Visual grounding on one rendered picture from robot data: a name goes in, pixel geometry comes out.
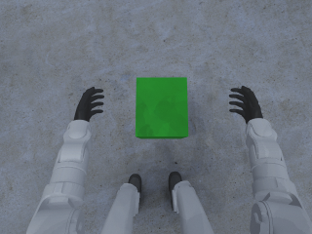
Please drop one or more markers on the robot right forearm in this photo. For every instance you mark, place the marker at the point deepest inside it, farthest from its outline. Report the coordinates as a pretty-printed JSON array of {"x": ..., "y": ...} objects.
[{"x": 271, "y": 180}]

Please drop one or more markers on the robot left shin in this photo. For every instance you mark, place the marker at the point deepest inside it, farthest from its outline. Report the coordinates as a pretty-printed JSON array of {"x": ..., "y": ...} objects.
[{"x": 127, "y": 185}]

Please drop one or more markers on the carton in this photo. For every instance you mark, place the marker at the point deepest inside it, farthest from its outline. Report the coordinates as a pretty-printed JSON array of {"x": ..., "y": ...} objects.
[{"x": 161, "y": 108}]

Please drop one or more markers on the robot left hand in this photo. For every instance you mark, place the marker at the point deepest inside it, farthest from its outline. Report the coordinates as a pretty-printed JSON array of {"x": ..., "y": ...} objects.
[{"x": 84, "y": 108}]

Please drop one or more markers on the robot right upper arm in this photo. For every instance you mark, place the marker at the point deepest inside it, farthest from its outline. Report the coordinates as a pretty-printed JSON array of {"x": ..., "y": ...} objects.
[{"x": 277, "y": 218}]

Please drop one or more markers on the robot left upper arm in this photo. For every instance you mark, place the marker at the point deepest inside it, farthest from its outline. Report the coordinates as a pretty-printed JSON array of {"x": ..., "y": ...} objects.
[{"x": 58, "y": 221}]

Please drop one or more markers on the robot left forearm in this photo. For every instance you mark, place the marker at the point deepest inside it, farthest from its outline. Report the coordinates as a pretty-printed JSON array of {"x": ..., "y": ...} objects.
[{"x": 66, "y": 187}]

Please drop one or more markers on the robot shin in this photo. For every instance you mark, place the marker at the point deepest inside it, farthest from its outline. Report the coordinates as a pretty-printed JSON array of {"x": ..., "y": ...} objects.
[
  {"x": 183, "y": 183},
  {"x": 127, "y": 185}
]

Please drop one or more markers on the robot right shin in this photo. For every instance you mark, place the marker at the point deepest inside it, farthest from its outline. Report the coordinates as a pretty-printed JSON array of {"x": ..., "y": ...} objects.
[{"x": 183, "y": 183}]

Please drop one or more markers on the robot right hand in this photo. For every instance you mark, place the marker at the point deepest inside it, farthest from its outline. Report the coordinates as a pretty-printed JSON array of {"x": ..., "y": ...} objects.
[{"x": 251, "y": 109}]

